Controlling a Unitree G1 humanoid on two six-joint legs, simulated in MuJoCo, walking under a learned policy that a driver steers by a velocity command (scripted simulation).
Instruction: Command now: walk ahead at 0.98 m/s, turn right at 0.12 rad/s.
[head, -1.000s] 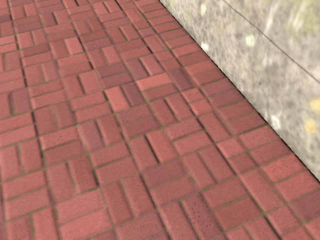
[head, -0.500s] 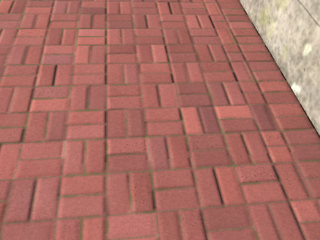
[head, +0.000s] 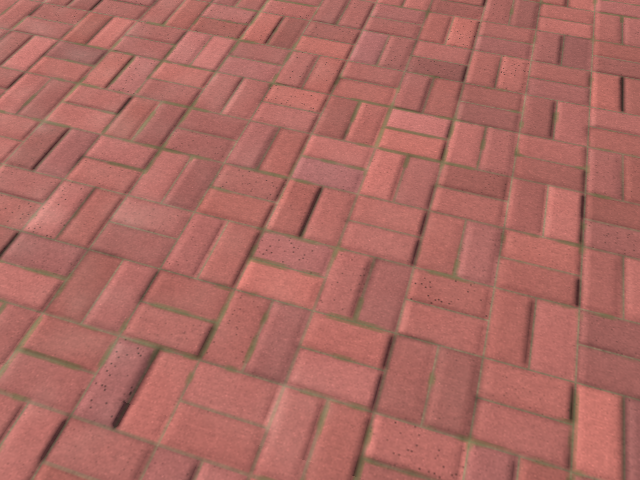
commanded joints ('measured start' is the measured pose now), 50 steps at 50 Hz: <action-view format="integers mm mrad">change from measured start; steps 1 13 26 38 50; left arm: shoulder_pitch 92 152 -230 105 81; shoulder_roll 17 155 -10 299 120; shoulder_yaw -11 27 -34 68 -17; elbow -1 -31 -262 -179 -87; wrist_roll -21 -53 -10 -15 -50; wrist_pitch -33 -27 72 90 -6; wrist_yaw -6 -17 -79 2 54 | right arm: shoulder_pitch -52 100 77 32 -200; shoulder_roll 12 -163 -34 -135 7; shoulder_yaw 29 -6 2 9 44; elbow -134 -141 -3 -200 -196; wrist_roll -30 -16 27 13 69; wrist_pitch -4 -30 -61 -42 -56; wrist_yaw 12 -39 -29 -35 0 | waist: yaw -47 -197 5 90 56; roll -79 -47 59 -74 -43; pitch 29 -219 66 -206 -25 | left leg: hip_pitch -288 648 323 -490 -46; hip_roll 119 138 268 74 42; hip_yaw -41 -18 206 -17 138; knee -89 -746 -1138 336 -737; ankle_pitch -22 53 424 -121 647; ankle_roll -42 -55 -62 -137 -103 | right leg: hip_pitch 137 -72 -466 659 181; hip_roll -262 -101 -192 -325 -111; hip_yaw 505 250 31 814 76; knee -335 317 551 -256 -234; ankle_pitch -109 473 215 -192 656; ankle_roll -195 -62 -44 -386 -58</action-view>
